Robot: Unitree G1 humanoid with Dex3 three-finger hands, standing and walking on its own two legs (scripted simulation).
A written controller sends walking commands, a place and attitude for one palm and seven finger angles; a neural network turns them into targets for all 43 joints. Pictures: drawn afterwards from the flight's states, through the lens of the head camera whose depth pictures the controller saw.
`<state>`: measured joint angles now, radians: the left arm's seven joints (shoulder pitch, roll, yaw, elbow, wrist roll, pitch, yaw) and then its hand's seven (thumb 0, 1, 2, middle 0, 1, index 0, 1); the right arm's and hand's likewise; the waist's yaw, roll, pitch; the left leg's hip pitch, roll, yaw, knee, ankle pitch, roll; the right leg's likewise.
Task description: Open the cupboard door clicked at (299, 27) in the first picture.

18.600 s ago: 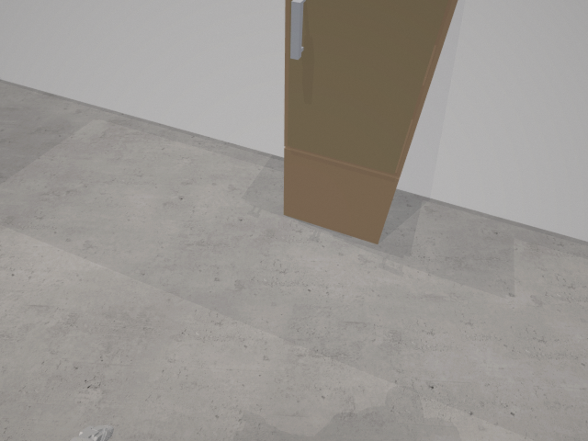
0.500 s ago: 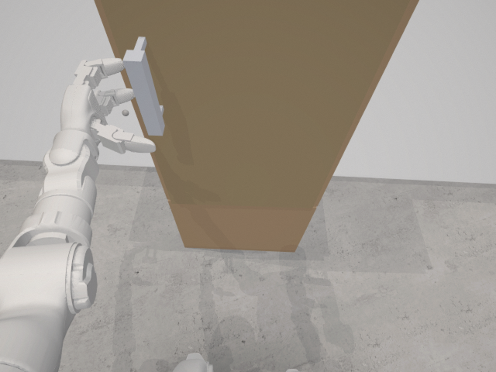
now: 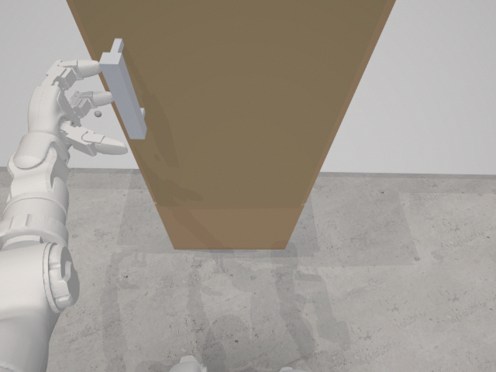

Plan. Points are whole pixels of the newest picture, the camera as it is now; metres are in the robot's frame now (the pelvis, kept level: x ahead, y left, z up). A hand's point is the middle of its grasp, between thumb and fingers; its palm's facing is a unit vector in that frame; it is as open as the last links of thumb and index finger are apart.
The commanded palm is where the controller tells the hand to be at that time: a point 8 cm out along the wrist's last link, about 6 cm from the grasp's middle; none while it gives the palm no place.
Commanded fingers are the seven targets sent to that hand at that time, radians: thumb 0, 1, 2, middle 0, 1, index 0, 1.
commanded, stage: move the hooked fingers beside the handle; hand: left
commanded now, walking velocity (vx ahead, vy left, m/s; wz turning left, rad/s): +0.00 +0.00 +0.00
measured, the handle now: (128, 91) +0.53 +0.17 +0.13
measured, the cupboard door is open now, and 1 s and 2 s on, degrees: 1 1 1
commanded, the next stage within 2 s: slide the fingers in behind the handle in 1.24 s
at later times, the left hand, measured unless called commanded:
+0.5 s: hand (74, 116) +0.48 +0.24 +0.13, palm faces -0.02 -1.00 +0.00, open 14.0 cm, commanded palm +0.47 +0.28 +0.12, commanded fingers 0.00 -0.50 0.30 -0.30 -1.20 -0.30 -1.20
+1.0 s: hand (83, 113) +0.48 +0.22 +0.13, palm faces -0.04 -1.00 +0.00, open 14.0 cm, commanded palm +0.46 +0.27 +0.12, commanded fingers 0.00 -0.50 0.30 -0.30 -1.20 -0.30 -1.20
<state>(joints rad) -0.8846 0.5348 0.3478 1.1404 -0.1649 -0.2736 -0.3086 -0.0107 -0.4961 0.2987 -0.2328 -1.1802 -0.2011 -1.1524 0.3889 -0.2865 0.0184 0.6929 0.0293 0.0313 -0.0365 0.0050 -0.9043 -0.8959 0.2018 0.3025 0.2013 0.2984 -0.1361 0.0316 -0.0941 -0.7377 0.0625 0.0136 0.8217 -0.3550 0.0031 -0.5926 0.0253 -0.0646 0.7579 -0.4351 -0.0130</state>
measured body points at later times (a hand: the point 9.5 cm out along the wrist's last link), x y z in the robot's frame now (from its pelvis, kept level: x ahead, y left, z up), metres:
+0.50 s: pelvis -0.01 +0.01 +0.00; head +0.08 +0.02 +0.44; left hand +0.48 +0.29 +0.13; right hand +0.00 -0.27 -0.11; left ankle +0.02 +0.12 -0.70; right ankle -0.05 -0.11 -0.70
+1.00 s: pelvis -0.01 +0.02 +0.00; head +0.07 +0.03 +0.44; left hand +0.48 +0.28 +0.13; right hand -0.01 -0.25 -0.11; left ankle +0.02 +0.12 -0.70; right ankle -0.05 -0.11 -0.70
